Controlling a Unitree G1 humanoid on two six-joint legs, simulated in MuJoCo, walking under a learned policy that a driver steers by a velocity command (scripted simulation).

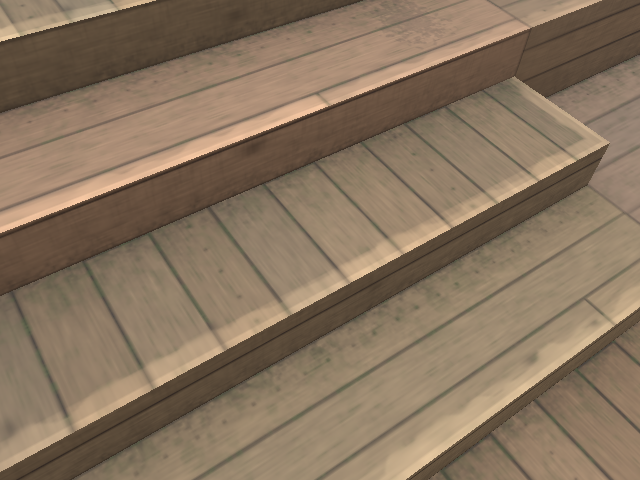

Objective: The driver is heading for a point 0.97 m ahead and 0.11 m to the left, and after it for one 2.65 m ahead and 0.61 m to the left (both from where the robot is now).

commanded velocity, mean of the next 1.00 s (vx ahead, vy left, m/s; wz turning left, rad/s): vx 0.48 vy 0.00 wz -0.01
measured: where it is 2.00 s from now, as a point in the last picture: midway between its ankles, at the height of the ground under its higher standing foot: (332, 123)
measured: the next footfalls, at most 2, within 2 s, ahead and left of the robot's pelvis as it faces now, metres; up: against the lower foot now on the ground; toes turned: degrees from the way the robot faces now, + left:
right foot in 0.36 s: +0.25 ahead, -0.17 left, +0.00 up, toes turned -5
left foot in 0.80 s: +0.54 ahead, -0.04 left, +0.15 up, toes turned +6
